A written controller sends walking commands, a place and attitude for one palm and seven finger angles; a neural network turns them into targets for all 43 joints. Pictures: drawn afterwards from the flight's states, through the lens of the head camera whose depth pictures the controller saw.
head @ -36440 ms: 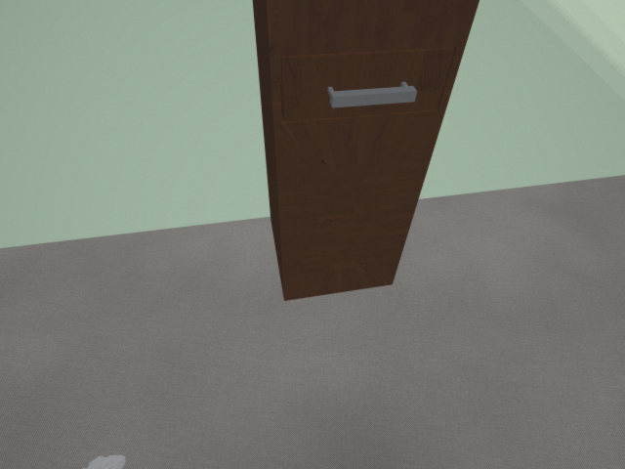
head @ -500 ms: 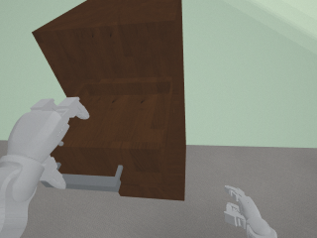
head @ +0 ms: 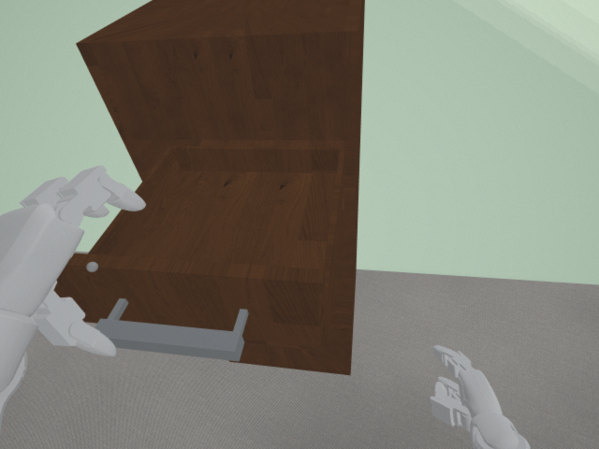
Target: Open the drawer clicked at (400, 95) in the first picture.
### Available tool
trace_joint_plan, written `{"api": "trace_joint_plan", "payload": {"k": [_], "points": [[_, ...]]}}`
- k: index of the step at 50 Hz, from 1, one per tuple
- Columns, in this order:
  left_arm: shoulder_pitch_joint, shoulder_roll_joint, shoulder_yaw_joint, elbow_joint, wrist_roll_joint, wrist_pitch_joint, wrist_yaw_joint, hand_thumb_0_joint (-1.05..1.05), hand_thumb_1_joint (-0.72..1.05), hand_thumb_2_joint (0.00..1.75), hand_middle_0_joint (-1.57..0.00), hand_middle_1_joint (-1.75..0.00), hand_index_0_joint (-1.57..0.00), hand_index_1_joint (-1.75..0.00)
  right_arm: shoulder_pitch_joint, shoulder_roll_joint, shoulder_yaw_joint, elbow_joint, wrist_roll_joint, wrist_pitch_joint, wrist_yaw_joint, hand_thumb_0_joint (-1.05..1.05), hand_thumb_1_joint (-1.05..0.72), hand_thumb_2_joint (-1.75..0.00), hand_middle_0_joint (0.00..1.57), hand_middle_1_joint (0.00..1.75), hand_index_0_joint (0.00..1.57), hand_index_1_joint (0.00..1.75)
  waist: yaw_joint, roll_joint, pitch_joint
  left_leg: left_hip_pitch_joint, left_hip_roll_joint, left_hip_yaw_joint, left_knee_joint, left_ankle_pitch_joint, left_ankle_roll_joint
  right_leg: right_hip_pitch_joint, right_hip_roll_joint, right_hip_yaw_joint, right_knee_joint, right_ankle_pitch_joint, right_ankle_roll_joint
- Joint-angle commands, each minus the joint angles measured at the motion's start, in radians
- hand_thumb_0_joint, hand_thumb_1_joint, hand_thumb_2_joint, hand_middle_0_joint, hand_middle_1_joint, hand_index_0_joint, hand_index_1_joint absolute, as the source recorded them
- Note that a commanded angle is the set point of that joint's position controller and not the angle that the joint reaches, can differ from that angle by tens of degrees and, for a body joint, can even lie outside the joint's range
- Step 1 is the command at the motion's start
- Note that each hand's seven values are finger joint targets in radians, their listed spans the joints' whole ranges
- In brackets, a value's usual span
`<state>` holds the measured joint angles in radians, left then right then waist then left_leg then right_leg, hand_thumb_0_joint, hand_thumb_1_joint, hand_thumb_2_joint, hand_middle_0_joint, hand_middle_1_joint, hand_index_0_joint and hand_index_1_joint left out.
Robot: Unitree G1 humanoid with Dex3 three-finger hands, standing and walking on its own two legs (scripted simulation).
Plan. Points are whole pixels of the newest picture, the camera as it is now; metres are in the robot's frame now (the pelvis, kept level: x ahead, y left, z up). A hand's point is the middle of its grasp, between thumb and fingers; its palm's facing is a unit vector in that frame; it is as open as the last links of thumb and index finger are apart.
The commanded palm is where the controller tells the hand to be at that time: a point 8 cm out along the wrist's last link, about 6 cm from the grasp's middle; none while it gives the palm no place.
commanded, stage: draw the hand back to the body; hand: left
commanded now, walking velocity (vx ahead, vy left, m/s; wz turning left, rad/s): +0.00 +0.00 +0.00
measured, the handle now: (173, 324) +0.23 +0.22 +0.07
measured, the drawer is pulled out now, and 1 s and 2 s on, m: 0.30 0.30 0.30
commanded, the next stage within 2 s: step back with the hand held close in 0.94 s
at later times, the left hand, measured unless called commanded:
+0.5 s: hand (88, 239) +0.21 +0.23 +0.26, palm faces +0.40 -0.84 -0.38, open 10.8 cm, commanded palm +0.16 +0.28 +0.26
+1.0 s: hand (83, 251) +0.20 +0.22 +0.26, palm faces +0.45 -0.82 -0.35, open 7.5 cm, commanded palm +0.15 +0.27 +0.26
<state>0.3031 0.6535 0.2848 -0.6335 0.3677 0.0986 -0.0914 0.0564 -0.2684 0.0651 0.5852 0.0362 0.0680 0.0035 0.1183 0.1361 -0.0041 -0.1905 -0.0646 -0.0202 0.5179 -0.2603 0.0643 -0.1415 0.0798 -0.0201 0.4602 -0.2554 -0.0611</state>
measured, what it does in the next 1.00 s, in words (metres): stands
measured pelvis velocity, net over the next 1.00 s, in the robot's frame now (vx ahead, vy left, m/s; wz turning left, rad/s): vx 0.01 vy -0.01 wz -0.02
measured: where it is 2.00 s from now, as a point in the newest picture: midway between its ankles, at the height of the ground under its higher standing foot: outside the picture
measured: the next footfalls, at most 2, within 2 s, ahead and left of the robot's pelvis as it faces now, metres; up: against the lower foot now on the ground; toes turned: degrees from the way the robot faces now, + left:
right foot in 1.80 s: -0.09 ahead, -0.11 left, +0.00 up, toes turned -3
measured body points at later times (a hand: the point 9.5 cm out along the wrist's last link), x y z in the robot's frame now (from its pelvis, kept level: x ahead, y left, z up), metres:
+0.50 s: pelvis +0.02 +0.01 +0.01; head +0.00 -0.01 +0.45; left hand +0.19 +0.27 +0.27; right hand +0.19 -0.21 -0.08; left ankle +0.01 +0.07 -0.74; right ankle +0.00 -0.08 -0.74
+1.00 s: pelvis +0.01 -0.01 +0.01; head -0.01 -0.03 +0.45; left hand +0.17 +0.26 +0.27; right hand +0.21 -0.22 -0.08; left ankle +0.01 +0.07 -0.74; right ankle +0.00 -0.08 -0.74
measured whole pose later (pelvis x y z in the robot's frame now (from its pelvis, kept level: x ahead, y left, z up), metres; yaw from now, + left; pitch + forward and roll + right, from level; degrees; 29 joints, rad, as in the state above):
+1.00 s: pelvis +0.01 -0.01 +0.01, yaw -1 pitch -4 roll -1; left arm 0.38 0.38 0.41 -0.63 -0.12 -0.13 0.09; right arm 0.16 -0.22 0.03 0.64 0.02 -0.07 -0.03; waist 0.08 0.07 0.01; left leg -0.13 -0.05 -0.01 0.45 -0.24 0.05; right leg -0.08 0.10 0.00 0.36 -0.22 -0.07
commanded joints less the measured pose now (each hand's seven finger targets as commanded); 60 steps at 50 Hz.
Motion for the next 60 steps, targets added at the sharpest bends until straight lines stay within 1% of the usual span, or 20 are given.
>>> {"api": "trace_joint_plan", "payload": {"k": [1, 2, 3, 4, 6, 9, 12, 14, 19, 22, 24, 27, 29, 37, 47, 52, 53, 55, 56, 60], "points": [[0.003, -0.085, 0.184, -0.07, -0.45, -0.164, 0.136, 0.0, -0.36, 0.36, -0.29, -1.11, -0.29, -1.11, -0.069, -0.053, -0.046, -0.159, -0.005, -0.131, -0.035, 0.0, -0.9, -0.9, 0.2, 0.3, 0.2, 0.3, -0.066, -0.276, -0.006, 0.101, 0.101, -0.054, -0.112, 0.066, -0.037, -0.068, -0.064, 0.044, -0.163, 0.068, 0.016], [-0.059, -0.066, 0.196, -0.16, -0.467, -0.201, 0.144, 0.0, -0.32, 0.37, -0.29, -1.09, -0.29, -1.09, -0.074, -0.056, -0.052, -0.16, -0.005, -0.147, -0.04, 0.0, -0.9, -0.9, 0.2, 0.3, 0.2, 0.3, -0.066, -0.235, -0.065, 0.123, 0.102, -0.044, -0.112, 0.074, -0.033, -0.04, -0.079, 0.053, -0.162, 0.07, 0.023], [-0.081, -0.029, 0.229, -0.207, -0.483, -0.234, 0.162, 0.0, -0.29, 0.39, -0.29, -1.07, -0.29, -1.07, -0.081, -0.064, -0.052, -0.154, -0.004, -0.173, -0.042, 0.0, -0.9, -0.9, 0.2, 0.3, 0.2, 0.3, -0.061, -0.15, -0.089, 0.126, 0.1, -0.04, -0.106, 0.061, -0.039, -0.031, -0.077, 0.071, -0.149, 0.067, 0.019], [-0.145, -0.072, 0.189, -0.308, -0.48, -0.269, 0.173, 0.0, -0.26, 0.4, -0.28, -1.04, -0.28, -1.04, -0.082, -0.046, -0.048, -0.162, -0.014, -0.196, -0.043, 0.0, -0.9, -0.9, 0.2, 0.3, 0.2, 0.3, -0.048, -0.041, -0.173, 0.148, 0.097, -0.038, -0.114, 0.083, -0.039, 0.011, -0.089, 0.061, -0.137, 0.075, 0.012], [-0.066, -0.108, 0.159, -0.31, -0.478, -0.29, 0.189, 0.0, -0.18, 0.43, -0.28, -1.0, -0.28, -1.0, -0.056, -0.045, -0.044, -0.151, -0.021, -0.227, -0.043, 0.0, -0.9, -0.9, 0.2, 0.3, 0.2, 0.3, -0.051, 0.007, -0.14, 0.137, 0.106, -0.052, -0.141, 0.126, -0.049, 0.013, -0.081, 0.044, -0.122, 0.107, 0.006], [-0.078, -0.083, 0.18, -0.311, -0.473, -0.3, 0.206, 0.0, -0.08, 0.48, -0.27, -0.93, -0.27, -0.93, -0.048, -0.048, -0.043, -0.128, -0.027, -0.249, -0.045, 0.0, -0.9, -0.9, 0.2, 0.3, 0.2, 0.3, -0.046, 0.063, -0.068, 0.089, 0.106, -0.062, -0.149, 0.16, -0.063, 0.017, -0.074, 0.045, -0.124, 0.132, -0.007], [-0.071, -0.096, 0.186, -0.264, -0.473, -0.299, 0.202, 0.0, 0.02, 0.52, -0.26, -0.86, -0.26, -0.86, -0.029, -0.046, -0.052, -0.116, -0.025, -0.243, -0.04, 0.0, -0.9, -0.9, 0.2, 0.3, 0.2, 0.3, -0.049, 0.043, -0.056, 0.091, 0.109, -0.063, -0.145, 0.226, -0.076, 0.028, -0.072, 0.039, -0.114, 0.17, -0.009], [-0.045, -0.105, 0.195, -0.212, -0.481, -0.298, 0.197, 0.0, 0.09, 0.55, -0.26, -0.82, -0.26, -0.82, -0.026, -0.05, -0.058, -0.108, -0.025, -0.237, -0.039, 0.0, -0.9, -0.9, 0.2, 0.3, 0.2, 0.3, -0.052, -0.014, -0.03, 0.084, 0.115, -0.062, -0.148, 0.234, -0.079, 0.02, -0.069, 0.034, -0.116, 0.176, -0.007], [0.002, -0.114, 0.214, -0.159, -0.498, -0.298, 0.184, 0.0, 0.27, 0.63, -0.25, -0.7, -0.25, -0.7, -0.023, -0.06, -0.075, -0.111, -0.017, -0.209, -0.036, 0.0, -0.9, -0.9, 0.2, 0.3, 0.2, 0.3, -0.05, -0.094, -0.052, 0.092, 0.12, -0.055, -0.145, 0.254, -0.076, 0.027, -0.068, 0.033, -0.112, 0.194, 0.0], [0.019, -0.096, 0.236, -0.2, -0.5, -0.306, 0.183, 0.0, 0.37, 0.68, -0.24, -0.64, -0.24, -0.64, -0.023, -0.06, -0.082, -0.119, -0.013, -0.2, -0.037, 0.0, -0.9, -0.9, 0.2, 0.3, 0.2, 0.3, -0.047, -0.093, -0.102, 0.106, 0.118, -0.051, -0.131, 0.274, -0.077, 0.044, -0.071, 0.044, -0.109, 0.22, 0.0], [0.013, -0.085, 0.243, -0.217, -0.501, -0.305, 0.185, 0.0, 0.44, 0.7, -0.23, -0.59, -0.23, -0.59, -0.03, -0.06, -0.08, -0.119, -0.013, -0.2, -0.04, 0.0, -0.9, -0.9, 0.2, 0.3, 0.2, 0.3, -0.049, -0.056, -0.099, 0.11, 0.115, -0.049, -0.128, 0.265, -0.078, 0.032, -0.073, 0.053, -0.116, 0.219, 0.0], [0.016, -0.075, 0.256, -0.222, -0.498, -0.303, 0.191, 0.0, 0.55, 0.75, -0.22, -0.52, -0.22, -0.52, -0.025, -0.057, -0.083, -0.118, -0.011, -0.198, -0.044, 0.0, -0.9, -0.9, 0.2, 0.3, 0.2, 0.3, -0.051, -0.064, -0.105, 0.115, 0.114, -0.047, -0.12, 0.262, -0.074, 0.025, -0.072, 0.064, -0.123, 0.221, 0.001], [-0.003, -0.063, 0.266, -0.228, -0.496, -0.304, 0.196, 0.0, 0.62, 0.78, -0.22, -0.48, -0.22, -0.48, -0.024, -0.058, -0.08, -0.113, -0.013, -0.203, -0.046, 0.0, -0.9, -0.9, 0.2, 0.3, 0.2, 0.3, -0.053, -0.024, -0.093, 0.114, 0.11, -0.049, -0.121, 0.261, -0.077, 0.019, -0.071, 0.066, -0.128, 0.219, -0.002], [-0.039, -0.094, 0.235, -0.154, -0.495, -0.283, 0.195, 0.0, 0.9, 0.9, -0.2, -0.3, -0.2, -0.3, -0.029, -0.054, -0.079, -0.108, -0.012, -0.192, -0.046, 0.0, -0.9, -0.9, 0.2, 0.3, 0.2, 0.3, -0.061, -0.079, -0.045, 0.111, 0.106, -0.049, -0.131, 0.212, -0.058, -0.005, -0.074, 0.061, -0.146, 0.184, 0.006], [-0.038, -0.075, 0.24, -0.197, -0.494, -0.287, 0.202, 0.0, 0.9, 0.9, -0.2, -0.3, -0.2, -0.3, -0.045, -0.049, -0.076, -0.112, -0.016, -0.202, -0.044, 0.0, -0.9, -0.9, 0.2, 0.3, 0.2, 0.3, -0.048, -0.043, -0.083, 0.112, 0.098, -0.045, -0.126, 0.188, -0.052, 0.022, -0.082, 0.078, -0.158, 0.179, 0.006], [-0.028, -0.079, 0.24, -0.17, -0.495, -0.286, 0.201, 0.0, 0.9, 0.9, -0.2, -0.3, -0.2, -0.3, -0.046, -0.047, -0.078, -0.107, -0.013, -0.203, -0.042, 0.0, -0.9, -0.9, 0.2, 0.3, 0.2, 0.3, -0.051, -0.05, -0.051, 0.103, 0.096, -0.041, -0.127, 0.167, -0.05, 0.003, -0.081, 0.085, -0.172, 0.156, 0.007], [-0.179, 0.089, 0.409, -0.226, -0.48, -0.344, 0.216, 0.0, 0.9, 0.9, -0.2, -0.3, -0.2, -0.3, -0.001, -0.06, -0.069, -0.168, 0.003, -0.193, -0.038, 0.0, -0.9, -0.9, 0.2, 0.3, 0.2, 0.3, -0.09, -0.001, 0.061, 0.065, 0.103, -0.074, -0.115, 0.083, -0.033, -0.139, -0.132, 0.219, -0.228, 0.153, 0.002], [-0.032, -0.027, 0.314, -0.102, -0.471, -0.35, 0.201, 0.0, 0.9, 0.9, -0.2, -0.3, -0.2, -0.3, -0.006, -0.07, -0.092, -0.135, -0.009, -0.179, -0.042, 0.0, -0.9, -0.9, 0.2, 0.3, 0.2, 0.3, -0.102, -0.189, 0.003, 0.092, 0.1, -0.082, -0.044, 0.098, -0.018, -0.172, -0.168, 0.271, -0.256, 0.201, 0.009], [-0.015, -0.051, 0.291, -0.09, -0.464, -0.347, 0.196, 0.0, 0.9, 0.9, -0.2, -0.3, -0.2, -0.3, 0.002, -0.074, -0.098, -0.139, -0.006, -0.169, -0.036, 0.0, -0.9, -0.9, 0.2, 0.3, 0.2, 0.3, -0.107, -0.215, -0.017, 0.096, 0.101, -0.076, -0.026, 0.106, -0.018, -0.172, -0.182, 0.279, -0.255, 0.217, 0.015], [0.053, -0.053, 0.284, -0.078, -0.452, -0.361, 0.198, 0.0, 0.9, 0.9, -0.2, -0.3, -0.2, -0.3, 0.016, -0.084, -0.115, -0.143, 0.0, -0.159, -0.031, 0.0, -0.9, -0.9, 0.2, 0.3, 0.2, 0.3, -0.113, -0.126, -0.109, 0.08, 0.121, -0.058, -0.039, 0.186, -0.022, -0.117, -0.192, 0.241, -0.194, 0.317, 0.03]]}}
